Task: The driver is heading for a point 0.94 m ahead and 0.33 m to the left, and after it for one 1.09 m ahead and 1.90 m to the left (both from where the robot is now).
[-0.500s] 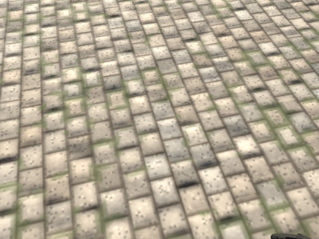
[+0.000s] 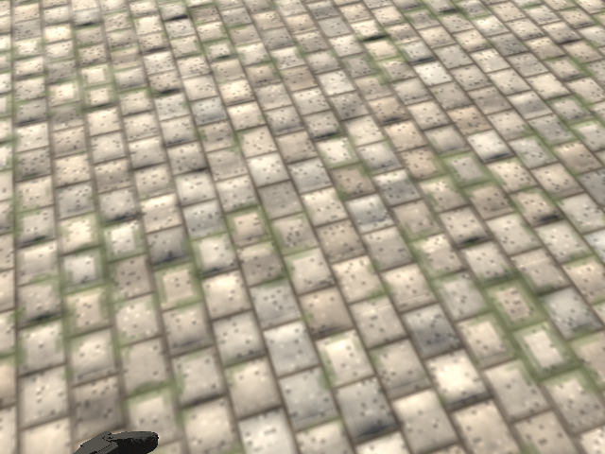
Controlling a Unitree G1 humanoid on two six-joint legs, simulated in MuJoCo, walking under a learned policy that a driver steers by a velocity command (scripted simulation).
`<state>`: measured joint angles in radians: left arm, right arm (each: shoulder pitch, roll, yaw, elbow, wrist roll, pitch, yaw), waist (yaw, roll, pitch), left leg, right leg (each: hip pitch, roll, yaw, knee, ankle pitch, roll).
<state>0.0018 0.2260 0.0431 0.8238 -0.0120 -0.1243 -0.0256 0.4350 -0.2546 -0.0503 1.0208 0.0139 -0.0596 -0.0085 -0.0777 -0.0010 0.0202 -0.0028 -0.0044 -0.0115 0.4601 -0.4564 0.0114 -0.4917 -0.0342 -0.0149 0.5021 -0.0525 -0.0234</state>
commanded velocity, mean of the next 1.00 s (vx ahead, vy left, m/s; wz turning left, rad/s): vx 0.50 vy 0.00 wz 0.53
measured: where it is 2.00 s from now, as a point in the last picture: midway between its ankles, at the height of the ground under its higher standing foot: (101, 271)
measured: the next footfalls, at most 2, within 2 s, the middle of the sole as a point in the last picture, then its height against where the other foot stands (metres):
left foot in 0.52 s outside the picture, level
right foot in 1.04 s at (241, 331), level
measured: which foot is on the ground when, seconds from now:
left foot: up 0.00-0.50, down 0.52-1.00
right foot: down 0.00-0.54, up 0.56-1.00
